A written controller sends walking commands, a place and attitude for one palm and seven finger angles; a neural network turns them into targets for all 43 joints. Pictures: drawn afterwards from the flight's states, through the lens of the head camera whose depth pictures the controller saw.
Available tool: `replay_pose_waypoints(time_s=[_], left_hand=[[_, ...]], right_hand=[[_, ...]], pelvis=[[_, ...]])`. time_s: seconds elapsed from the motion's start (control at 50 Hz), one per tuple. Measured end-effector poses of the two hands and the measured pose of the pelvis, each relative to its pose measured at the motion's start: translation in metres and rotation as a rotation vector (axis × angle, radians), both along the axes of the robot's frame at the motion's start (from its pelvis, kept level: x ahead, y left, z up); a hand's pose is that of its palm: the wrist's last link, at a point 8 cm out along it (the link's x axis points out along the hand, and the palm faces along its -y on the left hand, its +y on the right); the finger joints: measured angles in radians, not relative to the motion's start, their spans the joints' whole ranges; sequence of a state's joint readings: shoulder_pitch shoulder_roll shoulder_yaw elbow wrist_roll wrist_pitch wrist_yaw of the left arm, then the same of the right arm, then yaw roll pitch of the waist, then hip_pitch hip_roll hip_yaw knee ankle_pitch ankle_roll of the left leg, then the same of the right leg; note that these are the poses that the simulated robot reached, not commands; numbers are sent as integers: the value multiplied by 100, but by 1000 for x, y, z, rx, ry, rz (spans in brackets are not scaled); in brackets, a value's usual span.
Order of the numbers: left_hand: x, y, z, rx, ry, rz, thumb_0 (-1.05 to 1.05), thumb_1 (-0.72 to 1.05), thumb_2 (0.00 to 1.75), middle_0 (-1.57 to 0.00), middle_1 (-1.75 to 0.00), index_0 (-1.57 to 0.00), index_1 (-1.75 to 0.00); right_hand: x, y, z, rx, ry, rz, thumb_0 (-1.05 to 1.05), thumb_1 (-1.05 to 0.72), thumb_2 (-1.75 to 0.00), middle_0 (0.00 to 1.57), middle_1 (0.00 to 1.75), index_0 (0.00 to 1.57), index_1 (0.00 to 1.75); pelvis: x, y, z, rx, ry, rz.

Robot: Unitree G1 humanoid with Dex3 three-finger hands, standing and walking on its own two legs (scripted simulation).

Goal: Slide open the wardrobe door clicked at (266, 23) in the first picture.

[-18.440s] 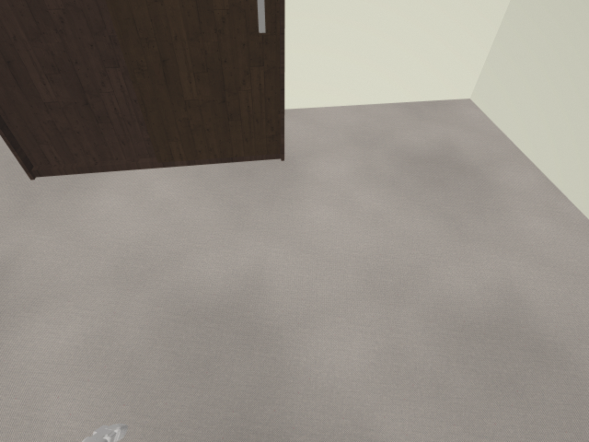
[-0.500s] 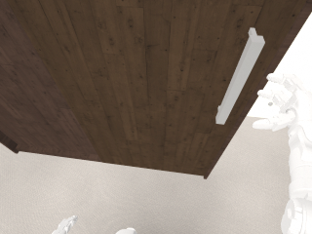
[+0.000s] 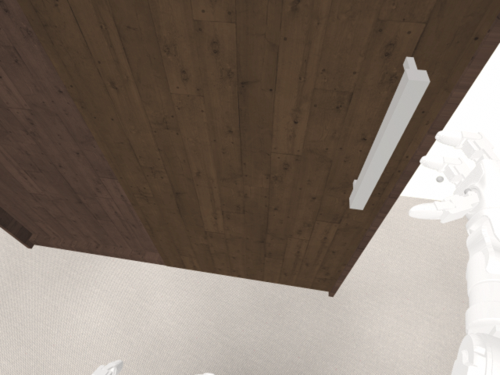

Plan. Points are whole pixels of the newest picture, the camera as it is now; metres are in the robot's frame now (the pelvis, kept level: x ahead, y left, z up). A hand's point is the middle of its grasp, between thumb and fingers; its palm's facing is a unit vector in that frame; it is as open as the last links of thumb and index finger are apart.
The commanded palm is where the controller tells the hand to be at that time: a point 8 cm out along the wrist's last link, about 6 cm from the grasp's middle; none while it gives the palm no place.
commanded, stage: move the hooked fingers beside the handle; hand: right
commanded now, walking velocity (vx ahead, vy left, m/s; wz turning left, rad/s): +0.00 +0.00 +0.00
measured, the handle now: (378, 145) +0.49 -0.15 +0.10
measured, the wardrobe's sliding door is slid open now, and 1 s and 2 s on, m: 0.00 0.00 0.00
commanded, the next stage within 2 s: feel for the door with the fingertips in 0.58 s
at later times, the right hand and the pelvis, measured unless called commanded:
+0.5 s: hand (430, 173) +0.42 -0.22 +0.12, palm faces +0.07 +1.00 -0.01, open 14.0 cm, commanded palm +0.39 -0.27 +0.11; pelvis -0.01 +0.01 +0.00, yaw -1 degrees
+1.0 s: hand (405, 173) +0.42 -0.18 +0.11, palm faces +0.04 +1.00 +0.02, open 14.0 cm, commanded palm +0.39 -0.24 +0.12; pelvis -0.01 +0.01 +0.00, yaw -1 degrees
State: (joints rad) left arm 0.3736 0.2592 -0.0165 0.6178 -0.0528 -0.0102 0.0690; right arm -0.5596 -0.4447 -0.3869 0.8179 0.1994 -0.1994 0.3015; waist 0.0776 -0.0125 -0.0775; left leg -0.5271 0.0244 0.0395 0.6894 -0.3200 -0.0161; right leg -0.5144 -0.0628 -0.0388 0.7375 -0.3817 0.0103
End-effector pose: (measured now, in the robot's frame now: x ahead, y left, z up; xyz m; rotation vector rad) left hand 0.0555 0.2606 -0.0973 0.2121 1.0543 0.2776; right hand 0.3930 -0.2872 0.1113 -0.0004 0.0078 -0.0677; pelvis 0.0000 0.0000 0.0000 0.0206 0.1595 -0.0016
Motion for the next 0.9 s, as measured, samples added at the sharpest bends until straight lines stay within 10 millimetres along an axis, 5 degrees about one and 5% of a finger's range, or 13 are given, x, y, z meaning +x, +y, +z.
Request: replay_pose_waypoints(time_s=[0.26, 0.66, 0.9], left_hand=[[40, -3, 6, 6, -102, -72, 1, 90, 90, -20, -30, -20, -30], [-8, 8, -6, 1, 31, -14, 1, 90, 90, -20, -30, -20, -30], [2, 6, -3, -13, -25, -9, 1, 90, 90, -20, -30, -20, -30]], right_hand=[[0, 19, -1, 8, 20, 20, -1, 50, -30, 30, 120, 30, 120], [4, 24, 5, 1, -22, 34, -1, 50, -30, 30, 120, 29, 120], [5, 45, 5, 6, -7, 35, -1, 50, -30, 30, 120, 30, 120]], pelvis=[[-6, 1, -2, -2, -10, -23], [-8, 6, -2, -5, -2, -11], [-8, 6, -1, -8, -12, -7]])
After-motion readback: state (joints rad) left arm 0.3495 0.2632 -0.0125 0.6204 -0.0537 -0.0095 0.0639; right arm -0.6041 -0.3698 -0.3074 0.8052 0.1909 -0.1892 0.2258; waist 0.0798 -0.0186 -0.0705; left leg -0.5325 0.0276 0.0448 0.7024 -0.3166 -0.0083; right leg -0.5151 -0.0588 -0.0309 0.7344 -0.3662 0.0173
